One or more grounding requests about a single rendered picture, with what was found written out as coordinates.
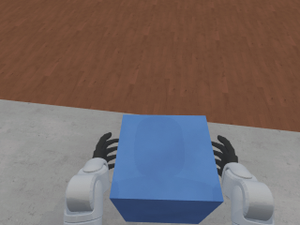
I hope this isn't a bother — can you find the left robot hand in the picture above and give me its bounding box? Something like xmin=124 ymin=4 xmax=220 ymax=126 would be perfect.
xmin=92 ymin=132 xmax=119 ymax=170

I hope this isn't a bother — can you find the right robot hand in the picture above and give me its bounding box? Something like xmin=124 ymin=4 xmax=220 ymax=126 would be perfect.
xmin=211 ymin=135 xmax=238 ymax=177

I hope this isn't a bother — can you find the right robot forearm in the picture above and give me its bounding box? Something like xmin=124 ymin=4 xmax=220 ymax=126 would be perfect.
xmin=221 ymin=162 xmax=276 ymax=225

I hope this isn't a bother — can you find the carton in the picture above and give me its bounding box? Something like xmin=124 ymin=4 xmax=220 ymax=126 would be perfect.
xmin=109 ymin=114 xmax=224 ymax=224

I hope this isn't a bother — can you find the left robot forearm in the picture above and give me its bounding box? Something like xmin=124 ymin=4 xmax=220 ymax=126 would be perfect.
xmin=63 ymin=157 xmax=110 ymax=225

